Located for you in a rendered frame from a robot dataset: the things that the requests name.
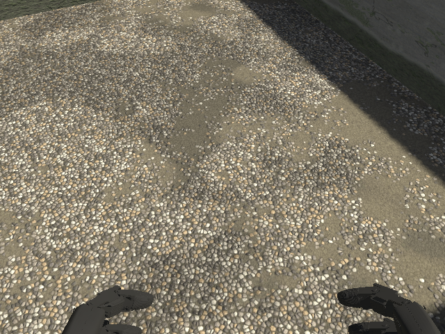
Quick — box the left robot hand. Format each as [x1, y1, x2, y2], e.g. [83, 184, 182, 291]
[62, 285, 154, 334]

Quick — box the right robot hand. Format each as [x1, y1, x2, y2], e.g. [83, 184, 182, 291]
[337, 283, 441, 334]

